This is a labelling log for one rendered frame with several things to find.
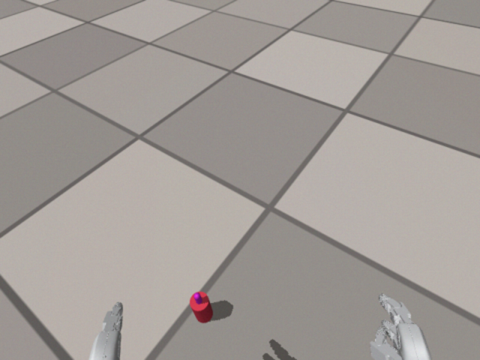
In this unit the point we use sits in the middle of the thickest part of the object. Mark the bottle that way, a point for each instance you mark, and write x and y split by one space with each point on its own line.
201 307

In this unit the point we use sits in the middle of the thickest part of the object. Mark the right robot hand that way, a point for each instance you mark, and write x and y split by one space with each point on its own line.
408 339

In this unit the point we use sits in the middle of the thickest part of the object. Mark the left robot hand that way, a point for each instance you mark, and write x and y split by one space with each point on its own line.
107 344

